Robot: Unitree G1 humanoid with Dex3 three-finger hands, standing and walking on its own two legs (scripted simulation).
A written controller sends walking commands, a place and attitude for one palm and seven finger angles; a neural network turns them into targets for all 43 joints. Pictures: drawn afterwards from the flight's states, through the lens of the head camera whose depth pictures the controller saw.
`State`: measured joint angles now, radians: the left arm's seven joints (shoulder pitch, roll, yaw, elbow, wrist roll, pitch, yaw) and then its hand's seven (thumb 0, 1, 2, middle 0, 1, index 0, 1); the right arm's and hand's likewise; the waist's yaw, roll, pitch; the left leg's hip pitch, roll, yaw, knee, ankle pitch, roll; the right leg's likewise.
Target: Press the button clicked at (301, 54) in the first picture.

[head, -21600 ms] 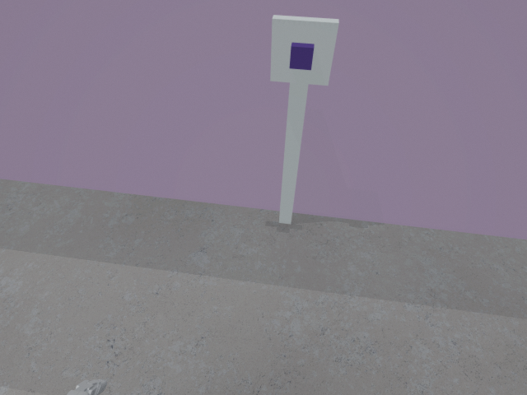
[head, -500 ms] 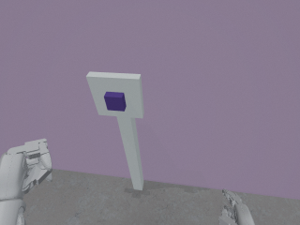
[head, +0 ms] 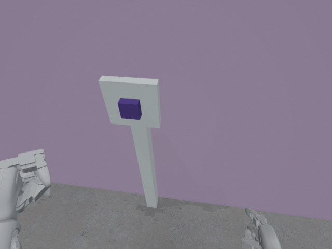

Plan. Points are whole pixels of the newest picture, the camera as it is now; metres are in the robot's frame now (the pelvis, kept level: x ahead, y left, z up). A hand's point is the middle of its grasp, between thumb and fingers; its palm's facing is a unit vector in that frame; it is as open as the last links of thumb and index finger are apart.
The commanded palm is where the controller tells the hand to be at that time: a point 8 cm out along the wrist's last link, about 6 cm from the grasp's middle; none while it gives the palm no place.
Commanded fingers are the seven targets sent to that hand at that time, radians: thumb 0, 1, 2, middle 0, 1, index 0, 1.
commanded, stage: step back with the hand held close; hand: left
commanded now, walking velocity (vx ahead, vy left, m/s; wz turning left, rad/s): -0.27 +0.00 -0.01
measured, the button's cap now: (130, 108) +0.50 +0.18 +0.07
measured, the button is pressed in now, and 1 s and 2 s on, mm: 0 0 0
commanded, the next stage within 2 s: stop stepping back and stand still in 1.38 s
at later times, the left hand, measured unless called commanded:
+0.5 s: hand (30, 202) +0.15 +0.25 +0.15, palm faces +0.30 -0.82 -0.49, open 3.1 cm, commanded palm +0.09 +0.30 +0.17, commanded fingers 0.00 0.90 0.90 -1.30 -1.50 -1.30 -1.50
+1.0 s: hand out of the picture +0.10 +0.28 +0.17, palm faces +0.32 -0.83 -0.45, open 3.1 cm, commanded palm +0.04 +0.32 +0.17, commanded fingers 0.00 0.90 0.90 -1.30 -1.50 -1.30 -1.50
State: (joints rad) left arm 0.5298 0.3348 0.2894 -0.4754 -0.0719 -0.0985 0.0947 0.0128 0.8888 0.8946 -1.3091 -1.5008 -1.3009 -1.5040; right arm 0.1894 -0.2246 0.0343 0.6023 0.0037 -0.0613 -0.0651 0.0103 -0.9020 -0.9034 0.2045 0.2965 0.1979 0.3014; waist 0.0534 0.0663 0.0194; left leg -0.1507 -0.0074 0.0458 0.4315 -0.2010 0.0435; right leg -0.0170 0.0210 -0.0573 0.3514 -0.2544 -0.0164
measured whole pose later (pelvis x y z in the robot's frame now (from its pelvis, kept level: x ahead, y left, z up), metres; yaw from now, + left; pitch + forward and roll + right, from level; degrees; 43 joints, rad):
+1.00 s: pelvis -0.09 +0.04 -0.01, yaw +0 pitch +4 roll -5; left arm 0.65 0.44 0.40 -0.66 -0.06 -0.25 0.14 0.01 0.89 0.89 -1.31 -1.50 -1.30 -1.50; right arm 0.19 -0.17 0.02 0.58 -0.02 -0.09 -0.04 0.01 -0.90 -0.90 0.21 0.30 0.20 0.30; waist 0.00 0.00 -0.02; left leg -0.46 -0.01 0.03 0.40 -0.01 0.10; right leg -0.20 0.07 -0.01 0.53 -0.42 -0.02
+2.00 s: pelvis -0.27 +0.10 +0.00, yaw -4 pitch +0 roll -2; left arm 0.68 0.44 0.34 -0.62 -0.04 -0.15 0.13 0.01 0.89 0.89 -1.31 -1.50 -1.30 -1.50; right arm 0.25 -0.16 0.03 0.61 -0.03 -0.08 -0.05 0.01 -0.90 -0.90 0.21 0.30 0.20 0.30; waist -0.01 -0.02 -0.04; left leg -0.38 -0.04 0.05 0.47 -0.20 0.00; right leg -0.15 0.06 -0.07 0.39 -0.31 -0.07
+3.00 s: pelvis -0.23 +0.10 -0.01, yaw +0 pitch +1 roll -1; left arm 0.57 0.40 0.27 -0.40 -0.01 -0.21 0.09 0.01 0.89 0.89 -1.31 -1.50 -1.30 -1.50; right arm 0.17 -0.24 -0.02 0.63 0.01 -0.11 -0.03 0.01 -0.90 -0.90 0.20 0.30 0.20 0.30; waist 0.01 0.04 0.01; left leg -0.29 0.00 0.02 0.51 -0.24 0.02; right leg -0.21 0.01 -0.08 0.46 -0.27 -0.03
